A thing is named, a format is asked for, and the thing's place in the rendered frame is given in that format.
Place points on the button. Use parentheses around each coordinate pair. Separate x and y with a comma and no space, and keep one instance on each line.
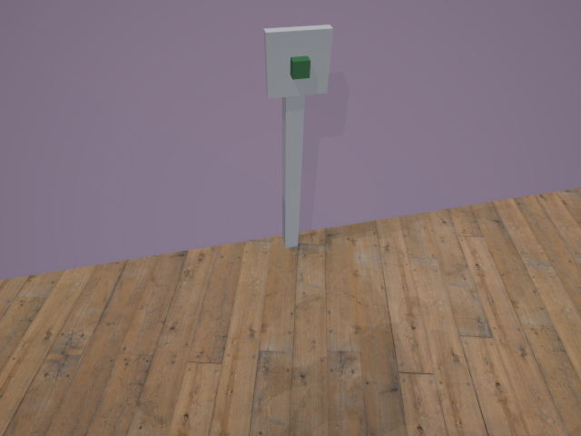
(299,67)

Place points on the panel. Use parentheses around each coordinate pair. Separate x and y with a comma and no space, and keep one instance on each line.
(280,44)

